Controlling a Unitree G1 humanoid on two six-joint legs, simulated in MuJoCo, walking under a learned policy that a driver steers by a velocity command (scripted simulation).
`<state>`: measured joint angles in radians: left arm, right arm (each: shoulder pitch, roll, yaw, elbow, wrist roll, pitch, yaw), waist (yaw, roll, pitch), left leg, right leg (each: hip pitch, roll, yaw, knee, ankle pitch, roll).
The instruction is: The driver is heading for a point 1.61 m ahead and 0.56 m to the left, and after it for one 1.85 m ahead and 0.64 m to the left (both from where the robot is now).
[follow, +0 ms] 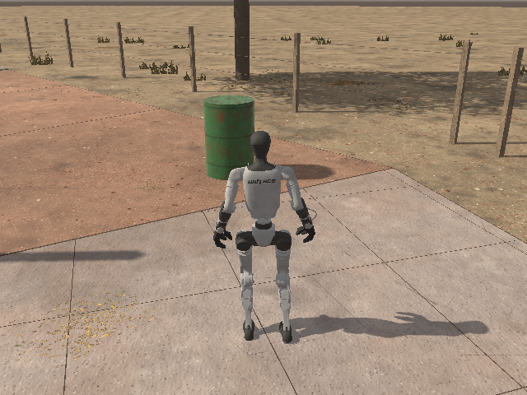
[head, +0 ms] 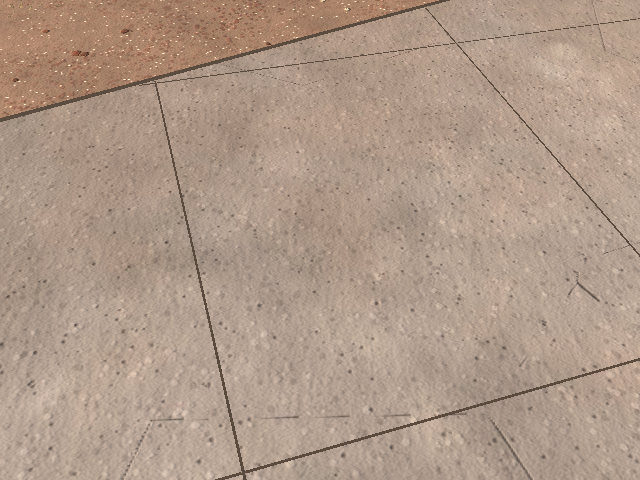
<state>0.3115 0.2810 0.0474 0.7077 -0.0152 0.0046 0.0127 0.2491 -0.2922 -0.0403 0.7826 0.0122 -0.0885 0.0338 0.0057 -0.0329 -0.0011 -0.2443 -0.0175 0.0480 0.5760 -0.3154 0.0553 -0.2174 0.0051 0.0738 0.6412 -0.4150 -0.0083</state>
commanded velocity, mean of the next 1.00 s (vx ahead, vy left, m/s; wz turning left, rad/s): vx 0.39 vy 0.00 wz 0.13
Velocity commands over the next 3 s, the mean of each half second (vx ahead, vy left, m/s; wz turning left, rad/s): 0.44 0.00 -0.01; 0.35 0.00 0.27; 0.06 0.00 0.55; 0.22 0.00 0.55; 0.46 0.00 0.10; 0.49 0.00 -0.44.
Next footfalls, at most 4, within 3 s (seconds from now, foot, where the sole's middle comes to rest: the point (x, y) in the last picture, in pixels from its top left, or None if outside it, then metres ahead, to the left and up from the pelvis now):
0.42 right None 0.39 -0.12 -0.77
0.92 left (268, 422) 0.64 0.12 -0.77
1.38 right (367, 407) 0.69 -0.10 -0.77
1.84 left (267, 476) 0.53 0.11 -0.77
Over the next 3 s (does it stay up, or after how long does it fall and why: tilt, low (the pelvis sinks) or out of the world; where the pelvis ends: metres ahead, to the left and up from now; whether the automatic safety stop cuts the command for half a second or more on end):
stays up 0.98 0.46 0.01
